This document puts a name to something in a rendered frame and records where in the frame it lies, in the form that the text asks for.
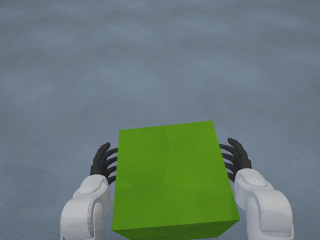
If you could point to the right robot hand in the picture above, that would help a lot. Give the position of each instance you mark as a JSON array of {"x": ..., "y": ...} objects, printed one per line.
[{"x": 239, "y": 158}]

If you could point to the carton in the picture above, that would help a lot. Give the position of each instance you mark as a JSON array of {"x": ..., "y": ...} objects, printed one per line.
[{"x": 172, "y": 184}]

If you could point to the left robot hand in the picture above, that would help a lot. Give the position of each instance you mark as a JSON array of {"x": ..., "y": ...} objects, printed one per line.
[{"x": 100, "y": 163}]

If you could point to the robot right forearm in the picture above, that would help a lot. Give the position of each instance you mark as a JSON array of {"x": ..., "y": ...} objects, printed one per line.
[{"x": 269, "y": 215}]

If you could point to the robot left forearm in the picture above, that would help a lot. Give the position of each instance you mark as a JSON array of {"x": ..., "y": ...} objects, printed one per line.
[{"x": 82, "y": 217}]

